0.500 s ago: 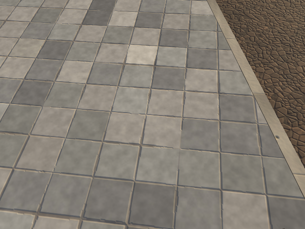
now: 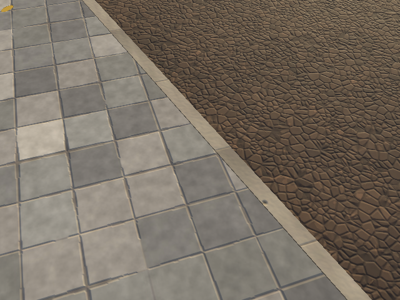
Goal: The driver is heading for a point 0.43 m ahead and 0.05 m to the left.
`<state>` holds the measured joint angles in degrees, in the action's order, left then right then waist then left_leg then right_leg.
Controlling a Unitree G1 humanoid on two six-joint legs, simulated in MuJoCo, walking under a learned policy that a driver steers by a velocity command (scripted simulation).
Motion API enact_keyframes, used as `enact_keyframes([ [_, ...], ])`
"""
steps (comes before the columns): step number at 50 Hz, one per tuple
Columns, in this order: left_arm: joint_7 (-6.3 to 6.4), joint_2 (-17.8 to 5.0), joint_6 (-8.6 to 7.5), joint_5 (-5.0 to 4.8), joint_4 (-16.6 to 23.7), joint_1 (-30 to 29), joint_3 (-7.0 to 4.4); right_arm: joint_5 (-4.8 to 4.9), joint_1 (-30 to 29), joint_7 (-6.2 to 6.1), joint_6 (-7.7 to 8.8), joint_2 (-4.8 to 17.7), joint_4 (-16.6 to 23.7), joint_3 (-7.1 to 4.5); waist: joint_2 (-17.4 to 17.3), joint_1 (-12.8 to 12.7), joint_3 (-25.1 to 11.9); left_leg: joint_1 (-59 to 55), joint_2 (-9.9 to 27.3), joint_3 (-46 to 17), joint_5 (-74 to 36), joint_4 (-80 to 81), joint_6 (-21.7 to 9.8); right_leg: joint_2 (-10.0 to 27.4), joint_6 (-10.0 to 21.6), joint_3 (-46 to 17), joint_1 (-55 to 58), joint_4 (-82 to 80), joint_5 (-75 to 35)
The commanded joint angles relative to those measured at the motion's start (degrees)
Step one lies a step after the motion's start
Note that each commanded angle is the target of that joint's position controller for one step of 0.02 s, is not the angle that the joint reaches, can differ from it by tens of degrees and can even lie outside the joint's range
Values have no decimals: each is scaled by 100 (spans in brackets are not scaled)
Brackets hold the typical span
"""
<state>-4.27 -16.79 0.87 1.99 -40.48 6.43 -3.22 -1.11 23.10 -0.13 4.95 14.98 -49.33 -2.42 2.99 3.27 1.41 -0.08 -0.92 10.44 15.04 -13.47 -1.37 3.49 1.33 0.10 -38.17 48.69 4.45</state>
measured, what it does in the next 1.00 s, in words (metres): walks ahead: right foot, then left foot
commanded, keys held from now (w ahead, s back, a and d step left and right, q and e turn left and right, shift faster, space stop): w+e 0.16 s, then w+q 0.24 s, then no key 0.60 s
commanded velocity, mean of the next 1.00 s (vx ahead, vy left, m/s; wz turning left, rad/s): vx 0.31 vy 0.00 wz -0.10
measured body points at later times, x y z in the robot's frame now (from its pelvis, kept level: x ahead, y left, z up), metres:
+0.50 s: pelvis +0.27 -0.06 +0.00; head +0.29 -0.08 +0.45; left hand +0.32 +0.20 -0.13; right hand +0.34 -0.33 -0.13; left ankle +0.41 +0.08 -0.68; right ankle +0.20 -0.10 -0.74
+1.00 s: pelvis +0.39 -0.06 -0.01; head +0.40 -0.06 +0.44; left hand +0.44 +0.18 -0.16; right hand +0.44 -0.30 -0.16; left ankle +0.46 +0.01 -0.74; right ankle +0.40 -0.19 -0.74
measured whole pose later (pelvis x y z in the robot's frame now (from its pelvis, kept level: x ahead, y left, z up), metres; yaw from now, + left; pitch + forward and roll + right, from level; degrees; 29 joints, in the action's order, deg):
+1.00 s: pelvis +0.39 -0.06 -0.01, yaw -4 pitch -1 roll +1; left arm 1.8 -11.3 1.8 1.5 -58.1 14.8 0.0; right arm -0.8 13.3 -0.9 0.3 10.8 -56.7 -0.4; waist 1.5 -0.1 1.4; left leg 15.9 -3.8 4.7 8.3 -25.0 -4.5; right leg 2.2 0.2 -1.3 -14.3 31.1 16.1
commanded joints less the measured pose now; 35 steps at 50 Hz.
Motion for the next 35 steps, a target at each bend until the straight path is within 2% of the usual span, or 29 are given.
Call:
enact_keyframes([
  [1, -67, -119, -87, 9, 585, -686, 55, 5, -100, -30, 64, 795, 274, -178, -782, -40, 324, 138, 1502, -358, -2321, 413, -582, -19, 160, 347, 171, -735, -142],
  [3, -59, -157, -94, 34, 665, -815, 54, -9, 46, -58, -2, 872, 178, -201, -778, -14, 337, -201, 1582, -168, -2970, 114, -505, -148, 338, 559, 335, -1063, 231],
  [5, 1, -232, -98, 70, 639, -590, 13, -26, 95, -97, -76, 1038, 108, -231, -883, -165, 103, -454, 1611, 89, -4792, -709, -411, -505, 576, 804, 905, -1265, 857],
  [6, 44, -314, -120, 84, 528, -154, -38, -28, 118, -110, -129, 1134, 83, -250, -896, -366, -189, -508, 1606, 185, -5530, -1507, -386, -748, 725, 863, 1426, -1381, 1103],
  [7, 106, -430, -173, 122, 268, 701, -122, 2, 72, -119, -178, 1171, 108, -248, -747, -760, -682, -129, 1526, 320, -5335, -2711, -293, -948, 903, 809, 2534, -1793, 937],
  [8, 211, -844, -198, 164, -14, 1684, -286, -23, 77, -109, -180, 1033, 263, -203, -227, -1152, -1316, 1060, 1375, 351, -3617, -4376, -121, -285, 1172, -236, 4078, -2049, 1391],
  [9, 291, -1488, -188, 73, 83, 1471, -413, -11, 361, 29, -153, 264, 661, -25, 1228, -666, -1773, 3629, 326, 109, 1645, -6289, 191, 1569, 1890, -3317, 5774, -2462, 1251],
  [10, 342, -1317, -137, -98, 148, 1776, -395, -56, -180, 16, -129, 759, 670, -126, 259, -1092, -2041, 4025, 233, -1017, 1400, -6757, 146, 1792, 1974, -4083, 5705, -3037, 673],
  [11, 404, -1078, -143, -91, 4, 1451, -326, 67, -481, 23, -100, 707, 718, -114, 10, -890, -1194, 4238, 530, -1094, 717, -6669, 74, 1654, 1823, -2934, 5072, -3015, -130],
  [12, 417, -727, -196, -95, -60, 1223, -217, 96, -455, 20, -57, 585, 640, -55, -191, -659, -659, 3924, 677, -1076, 424, -6195, 34, 1395, 1606, -2264, 4216, -3090, -984],
  [13, 418, -524, -264, -89, -99, 1003, -141, 48, -345, 34, -105, 528, 515, -51, -272, -424, -422, 3560, 799, -1124, 347, -5802, 25, 1122, 1363, -1716, 3680, -3208, -1359],
  [14, 409, -378, -324, -100, -120, 854, -79, -19, -77, 63, -214, 507, 392, -46, -161, -228, -362, 3135, 819, -1161, 310, -5580, 47, 954, 1224, -1307, 3254, -3386, -1521],
  [15, 387, -315, -400, -100, -174, 868, -48, -44, 53, 94, -314, 490, 285, -60, -107, -169, -345, 2885, 785, -1172, 268, -5449, 49, 879, 1143, -1075, 3018, -3527, -1617],
  [17, 371, -406, -513, -98, -320, 1010, -69, -13, 11, 164, -401, 418, 230, -84, -109, -138, -199, 3012, 666, -1226, 7, -5231, 33, 790, 1058, -733, 2978, -3764, -1683],
  [19, 380, -441, -559, -87, -440, 1170, -76, 11, -357, 198, -428, 366, 275, -104, -70, -235, 48, 3462, 606, -1353, -442, -4940, 23, 736, 886, -415, 3101, -3967, -1518],
  [20, 386, -421, -570, -91, -495, 1260, -68, 16, -558, 202, -431, 363, 310, -116, -48, -298, 152, 3695, 568, -1408, -658, -4759, 24, 715, 794, -292, 3215, -4032, -1503],
  [22, 403, -334, -586, -132, -600, 1319, -15, -25, -840, 187, -398, 318, 377, -111, -72, -293, 294, 3752, 450, -1325, -969, -4188, 66, 640, 700, 16, 3288, -3910, -2699],
  [24, 428, -287, -589, -163, -677, 1262, 32, -46, -1034, 182, -357, 153, 401, -38, 37, -287, 260, 3392, 353, -999, -1288, -3403, 84, 499, 607, 360, 3272, -3722, -3558],
  [27, 490, -278, -556, -167, -959, 1617, 76, -54, -1440, 161, -327, -12, 443, 68, 107, -515, 186, 2962, 195, -572, -1594, -2503, 21, 492, 557, 441, 3595, -3501, -4124],
  [29, 535, -322, -508, -137, -1117, 1711, 83, -72, -1311, 114, -300, 44, 365, 71, 197, -481, 101, 2729, 40, -501, -1312, -2218, -108, 603, 547, 365, 3942, -3117, -4606],
  [31, 583, -403, -480, -130, -1194, 1597, 70, -92, -744, 36, -233, 196, 134, 25, 301, -236, -109, 2138, -185, -506, -948, -1895, -317, 661, 533, 248, 4122, -2412, -5209],
  [32, 594, -443, -465, -160, -1226, 1482, 67, -122, -258, -8, -156, 266, -47, -9, 188, 45, -268, 1581, -187, -596, -1380, -1289, -433, 569, 473, 268, 4091, -1763, -4893],
  [33, 592, -473, -485, -214, -1180, 1430, 74, -189, 252, -56, -65, 498, -218, -63, -122, 280, -626, 513, 310, -1030, -3388, -970, -582, 352, 345, 339, 3540, -866, -3675],
  [34, 583, -42, -520, -345, -1055, 1935, 189, -217, 708, -96, -72, 1059, -318, -193, -1167, 145, -1483, -1153, 1926, -2441, -7030, -1695, -1369, -305, 149, 572, 2305, 934, 52],
  [35, 559, 35, -393, -422, -1301, 2357, 176, 98, 640, -65, -127, 804, -360, -122, -1229, -38, -2338, -1463, 2559, -3352, -8067, -1631, -2164, -877, 56, -130, 1912, 1817, 3133],
])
